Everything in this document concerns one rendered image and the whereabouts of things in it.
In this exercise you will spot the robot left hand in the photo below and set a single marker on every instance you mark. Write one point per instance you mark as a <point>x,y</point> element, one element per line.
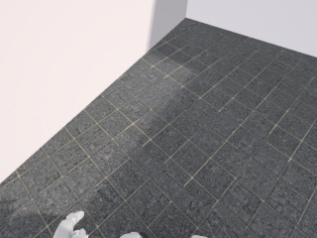
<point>65,228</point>

